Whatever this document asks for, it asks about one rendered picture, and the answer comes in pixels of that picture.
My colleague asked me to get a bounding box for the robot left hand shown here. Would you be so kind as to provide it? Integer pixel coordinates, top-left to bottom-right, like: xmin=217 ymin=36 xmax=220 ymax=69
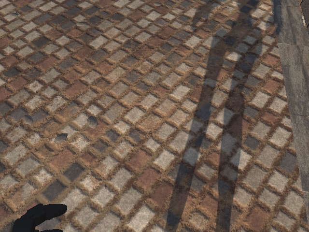
xmin=9 ymin=203 xmax=68 ymax=232

